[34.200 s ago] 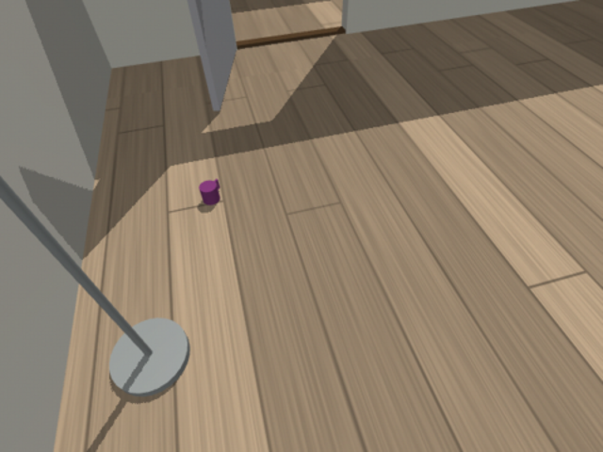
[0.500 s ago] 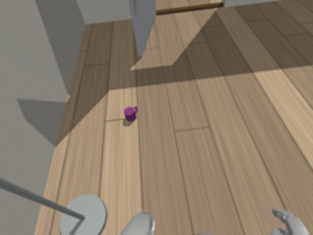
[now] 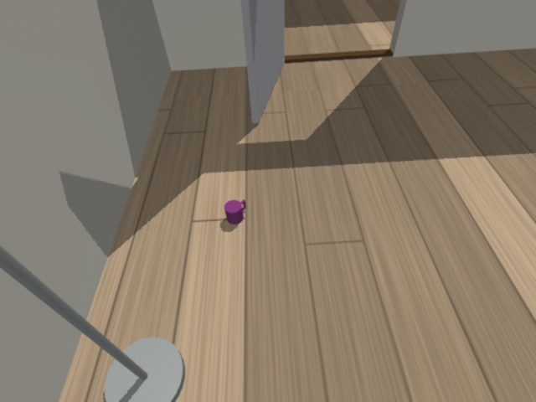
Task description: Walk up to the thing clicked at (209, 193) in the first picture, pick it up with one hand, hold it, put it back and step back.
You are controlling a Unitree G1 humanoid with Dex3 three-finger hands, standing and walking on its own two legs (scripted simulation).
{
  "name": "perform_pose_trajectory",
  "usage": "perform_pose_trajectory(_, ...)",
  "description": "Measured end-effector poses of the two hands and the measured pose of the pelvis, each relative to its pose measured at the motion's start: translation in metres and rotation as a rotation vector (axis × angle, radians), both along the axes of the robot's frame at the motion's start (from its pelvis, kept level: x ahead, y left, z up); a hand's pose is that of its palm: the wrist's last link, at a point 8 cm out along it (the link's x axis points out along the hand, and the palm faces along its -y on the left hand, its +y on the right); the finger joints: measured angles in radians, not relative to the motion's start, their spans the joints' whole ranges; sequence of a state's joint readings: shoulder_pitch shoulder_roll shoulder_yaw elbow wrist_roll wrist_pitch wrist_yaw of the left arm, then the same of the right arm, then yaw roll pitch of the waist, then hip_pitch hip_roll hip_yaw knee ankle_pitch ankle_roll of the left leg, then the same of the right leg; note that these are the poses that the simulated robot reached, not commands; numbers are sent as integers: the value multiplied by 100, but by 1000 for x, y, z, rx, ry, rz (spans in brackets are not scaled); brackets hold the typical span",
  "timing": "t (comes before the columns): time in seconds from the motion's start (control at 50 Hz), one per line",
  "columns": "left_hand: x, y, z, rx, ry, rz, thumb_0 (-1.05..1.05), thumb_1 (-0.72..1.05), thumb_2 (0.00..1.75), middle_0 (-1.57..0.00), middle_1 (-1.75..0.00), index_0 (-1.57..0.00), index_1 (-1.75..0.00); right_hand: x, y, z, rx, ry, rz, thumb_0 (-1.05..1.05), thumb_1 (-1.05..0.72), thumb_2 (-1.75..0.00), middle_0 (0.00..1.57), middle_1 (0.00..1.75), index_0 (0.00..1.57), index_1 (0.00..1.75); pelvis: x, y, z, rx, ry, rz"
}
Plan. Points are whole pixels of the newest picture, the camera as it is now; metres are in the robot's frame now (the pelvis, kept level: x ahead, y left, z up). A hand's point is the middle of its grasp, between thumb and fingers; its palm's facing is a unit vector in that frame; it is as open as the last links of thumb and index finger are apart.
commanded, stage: step back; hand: left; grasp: from above
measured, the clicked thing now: (236, 210) +1.07 +0.23 -0.72
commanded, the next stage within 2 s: stand in 0.58 s
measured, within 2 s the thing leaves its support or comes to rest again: neither
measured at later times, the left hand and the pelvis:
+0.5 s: hand out of the picture +0.14 +0.29 -0.14, palm faces -0.03 -0.93 -0.37, open 7.4 cm; pelvis +0.05 +0.03 +0.01, yaw -1 degrees
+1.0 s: hand out of the picture +0.14 +0.27 -0.13, palm faces -0.05 -0.94 -0.33, open 7.4 cm; pelvis +0.05 +0.02 +0.02, yaw -1 degrees
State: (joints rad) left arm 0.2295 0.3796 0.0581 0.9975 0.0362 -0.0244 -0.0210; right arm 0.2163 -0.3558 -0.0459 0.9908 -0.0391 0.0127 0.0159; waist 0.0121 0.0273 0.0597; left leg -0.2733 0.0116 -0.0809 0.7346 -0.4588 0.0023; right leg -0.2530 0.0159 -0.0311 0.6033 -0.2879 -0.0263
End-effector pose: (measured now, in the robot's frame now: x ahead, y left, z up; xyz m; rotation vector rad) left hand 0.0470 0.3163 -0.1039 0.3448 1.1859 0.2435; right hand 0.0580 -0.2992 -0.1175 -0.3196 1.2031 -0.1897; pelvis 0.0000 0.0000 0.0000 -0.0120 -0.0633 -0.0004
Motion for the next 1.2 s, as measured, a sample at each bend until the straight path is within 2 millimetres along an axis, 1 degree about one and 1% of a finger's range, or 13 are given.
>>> perform_pose_trajectory(0.06, 2, -4, 2, -16, -20, 10, 0, 90, 90, -20, -30, -20, -30, 12, 0, 4, -10, -8, 17, 1, -90, -89, 21, 30, 21, 30, 3, 4, 3, 6, 2, 5)
perform_pose_trajectory(0.1, 4, -3, 1, -24, -18, 11, 0, 90, 90, -20, -30, -20, -30, 19, 1, 7, -18, -12, 27, 1, -90, -90, 20, 30, 21, 30, 6, 9, 4, 7, 7, 8)
perform_pose_trajectory(0.16, 11, 6, -4, -34, -4, 11, 0, 90, 90, -20, -30, -20, -30, 27, 5, 9, -36, -13, 33, 1, -91, -90, 20, 30, 20, 30, 13, 19, 2, 5, 16, 16)
perform_pose_trajectory(0.24, 27, 17, -12, -41, 24, 7, 0, 90, 90, -20, -30, -20, -30, 32, 16, 11, -51, -11, 16, 1, -91, -90, 20, 30, 20, 30, 23, 28, 0, 21, 23, 2)
perform_pose_trajectory(0.34, 52, 22, -11, -30, 30, -15, 0, 90, 90, -20, -30, -20, -29, 44, 26, 12, -30, -6, 2, 1, -90, -90, 20, 30, 20, 30, 35, 27, 3, 13, 31, -13)
perform_pose_trajectory(0.46, 80, 18, -1, -18, 2, -34, 0, 90, 90, -20, -30, -20, -29, 69, 33, 8, 4, -23, -16, 1, -90, -90, 20, 30, 21, 30, 48, 26, 7, 7, 34, -16)
perform_pose_trajectory(0.54, 99, 16, 4, -12, -29, -48, 0, 90, 90, -20, -30, -20, -29, 85, 35, 8, 15, -48, -16, 1, -90, -89, 21, 30, 21, 30, 52, 27, 9, 10, 32, -19)
perform_pose_trajectory(0.6, 110, 14, 8, -14, -47, -56, 0, 90, 90, -20, -30, -20, -29, 94, 36, 10, 20, -66, -17, 1, -90, -89, 20, 30, 21, 30, 53, 28, 10, 11, 30, -20)
perform_pose_trajectory(0.68, 117, 8, 10, -31, -48, -60, 0, 90, 90, -20, -30, -20, -29, 99, 37, 16, 23, -73, -12, 1, -90, -89, 20, 30, 20, 30, 55, 28, 15, 13, 27, -17)
perform_pose_trajectory(0.74, 118, 4, 10, -44, -42, -62, 0, 90, 90, -20, -30, -20, -29, 98, 36, 20, 19, -71, -8, 1, -90, -90, 20, 30, 20, 30, 54, 28, 18, 15, 25, -16)
perform_pose_trajectory(0.82, 113, -1, 8, -58, -25, -62, 0, 90, 90, -20, -30, -20, -29, 92, 32, 22, 12, -55, -14, 0, -90, -90, 20, 30, 20, 30, 52, 26, 20, 15, 23, -14)
perform_pose_trajectory(0.98, 91, -5, 6, -65, 20, -48, 0, 90, 90, -20, -30, -20, -29, 73, 25, 23, 7, -19, -28, 1, -90, -90, 20, 30, 20, 30, 46, 23, 23, 13, 18, -12)
perform_pose_trajectory(1.2, 63, -1, 8, -49, 59, -25, 0, 90, 90, -20, -30, -20, -29, 49, 23, 18, 15, 20, -30, 1, -91, -90, 20, 30, 20, 30, 38, 19, 23, 11, 17, -8)
